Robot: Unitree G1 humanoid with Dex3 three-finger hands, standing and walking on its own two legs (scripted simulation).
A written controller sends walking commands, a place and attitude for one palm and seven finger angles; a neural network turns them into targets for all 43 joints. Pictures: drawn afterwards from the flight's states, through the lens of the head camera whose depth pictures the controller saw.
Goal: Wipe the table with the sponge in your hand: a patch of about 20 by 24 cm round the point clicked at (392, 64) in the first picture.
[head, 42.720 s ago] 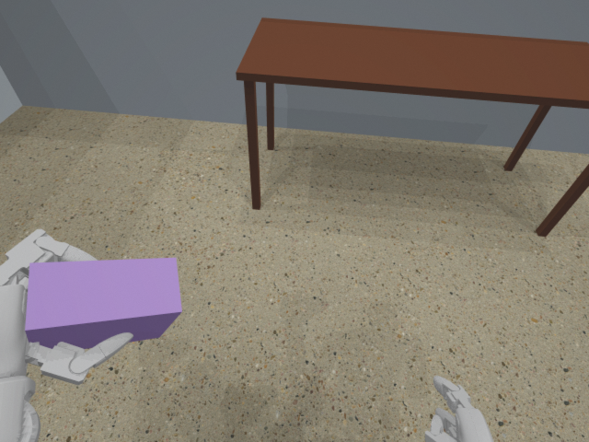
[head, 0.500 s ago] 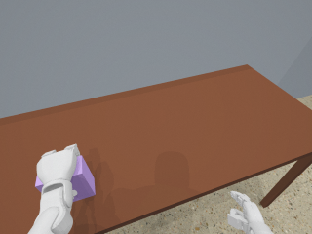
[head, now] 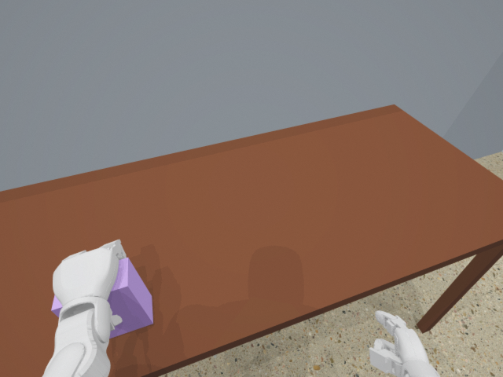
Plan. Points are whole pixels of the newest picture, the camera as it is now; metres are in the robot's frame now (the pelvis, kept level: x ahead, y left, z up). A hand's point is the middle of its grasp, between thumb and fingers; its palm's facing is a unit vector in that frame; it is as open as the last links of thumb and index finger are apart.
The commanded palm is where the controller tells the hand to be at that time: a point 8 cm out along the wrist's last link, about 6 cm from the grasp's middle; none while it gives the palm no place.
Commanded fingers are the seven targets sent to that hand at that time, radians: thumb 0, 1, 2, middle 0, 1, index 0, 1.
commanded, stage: lift the sponge slowly off the table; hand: left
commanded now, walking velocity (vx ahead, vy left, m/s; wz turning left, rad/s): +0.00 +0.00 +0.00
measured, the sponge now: (113, 308) +0.23 +0.28 -0.04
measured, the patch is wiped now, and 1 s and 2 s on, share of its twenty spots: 0.90 0.90 0.90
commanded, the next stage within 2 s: bring the sponge back beside the body in 1.82 s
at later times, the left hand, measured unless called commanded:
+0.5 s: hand (108, 295) +0.22 +0.26 +0.03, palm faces -0.02 -0.17 -0.99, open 10.2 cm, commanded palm +0.19 +0.27 +0.11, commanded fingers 0.00 0.10 1.30 -1.20 -1.60 -1.20 -1.60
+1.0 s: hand (93, 288) +0.21 +0.27 +0.07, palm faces +0.02 -0.15 -0.99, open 10.1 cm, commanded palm +0.18 +0.26 +0.14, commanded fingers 0.00 0.10 1.30 -1.20 -1.60 -1.20 -1.60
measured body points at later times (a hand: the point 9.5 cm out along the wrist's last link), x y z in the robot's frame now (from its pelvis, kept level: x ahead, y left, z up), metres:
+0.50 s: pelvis +0.00 +0.00 +0.00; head -0.03 -0.02 +0.45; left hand +0.22 +0.27 +0.09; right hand +0.23 -0.21 -0.08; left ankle -0.01 +0.08 -0.74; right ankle -0.02 -0.10 -0.74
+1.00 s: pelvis -0.01 -0.02 +0.01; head -0.04 -0.05 +0.45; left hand +0.21 +0.27 +0.12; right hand +0.24 -0.22 -0.07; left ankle -0.01 +0.08 -0.74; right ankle -0.02 -0.10 -0.74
